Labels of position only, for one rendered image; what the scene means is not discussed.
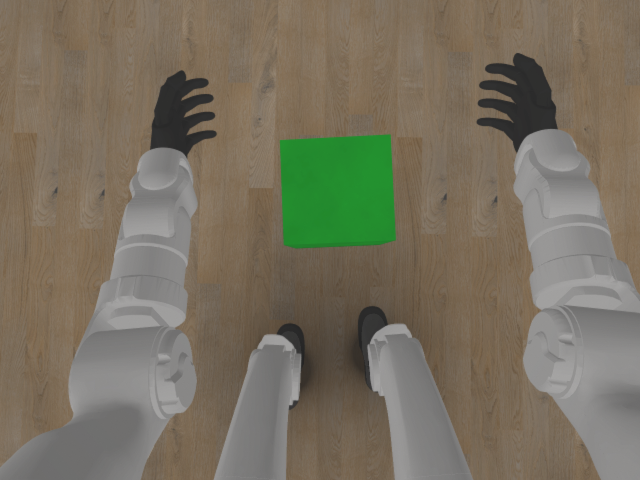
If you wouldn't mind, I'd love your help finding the robot right hand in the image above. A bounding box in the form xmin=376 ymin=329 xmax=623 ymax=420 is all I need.
xmin=477 ymin=53 xmax=558 ymax=153

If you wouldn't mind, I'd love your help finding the robot right thigh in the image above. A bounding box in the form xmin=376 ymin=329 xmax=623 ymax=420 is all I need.
xmin=367 ymin=334 xmax=473 ymax=480

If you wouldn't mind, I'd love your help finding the left robot upper arm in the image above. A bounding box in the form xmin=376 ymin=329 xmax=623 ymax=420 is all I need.
xmin=0 ymin=326 xmax=197 ymax=480

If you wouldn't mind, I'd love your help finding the right robot upper arm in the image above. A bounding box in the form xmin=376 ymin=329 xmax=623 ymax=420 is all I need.
xmin=523 ymin=305 xmax=640 ymax=480

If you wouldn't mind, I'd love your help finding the robot left thigh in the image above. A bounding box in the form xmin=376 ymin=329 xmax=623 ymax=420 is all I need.
xmin=214 ymin=344 xmax=301 ymax=480

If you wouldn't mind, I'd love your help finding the robot left hand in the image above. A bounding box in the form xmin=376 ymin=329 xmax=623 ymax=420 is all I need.
xmin=150 ymin=70 xmax=217 ymax=158

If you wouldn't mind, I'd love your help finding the carton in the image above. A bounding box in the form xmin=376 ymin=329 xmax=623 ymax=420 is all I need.
xmin=280 ymin=134 xmax=396 ymax=248

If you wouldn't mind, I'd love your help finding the right robot forearm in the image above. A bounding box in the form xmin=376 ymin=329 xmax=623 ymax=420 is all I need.
xmin=513 ymin=129 xmax=640 ymax=313

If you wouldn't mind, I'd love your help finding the left robot forearm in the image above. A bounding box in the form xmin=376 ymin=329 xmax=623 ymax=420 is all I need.
xmin=68 ymin=147 xmax=198 ymax=411

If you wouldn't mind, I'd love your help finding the robot thigh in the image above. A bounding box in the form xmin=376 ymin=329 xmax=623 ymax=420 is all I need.
xmin=214 ymin=344 xmax=301 ymax=480
xmin=367 ymin=334 xmax=473 ymax=480

